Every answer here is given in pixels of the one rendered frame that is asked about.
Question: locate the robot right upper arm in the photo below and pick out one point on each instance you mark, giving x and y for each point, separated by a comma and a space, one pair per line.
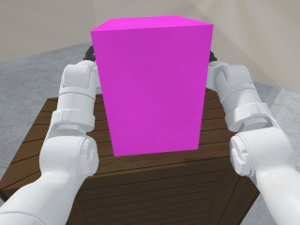
266, 157

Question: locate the robot left upper arm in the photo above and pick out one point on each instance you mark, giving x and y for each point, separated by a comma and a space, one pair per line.
65, 162

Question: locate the robot right hand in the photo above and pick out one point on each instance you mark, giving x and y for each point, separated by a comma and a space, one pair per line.
212, 58

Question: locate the robot left forearm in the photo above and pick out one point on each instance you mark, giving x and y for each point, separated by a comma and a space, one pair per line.
76, 99

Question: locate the robot left hand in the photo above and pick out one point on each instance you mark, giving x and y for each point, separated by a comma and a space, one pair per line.
89, 54

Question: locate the carton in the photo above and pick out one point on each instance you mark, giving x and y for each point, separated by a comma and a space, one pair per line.
153, 73

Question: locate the pedestal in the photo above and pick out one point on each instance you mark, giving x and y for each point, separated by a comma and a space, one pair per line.
187, 187

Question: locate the robot right forearm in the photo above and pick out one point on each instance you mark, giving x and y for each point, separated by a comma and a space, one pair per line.
238, 95

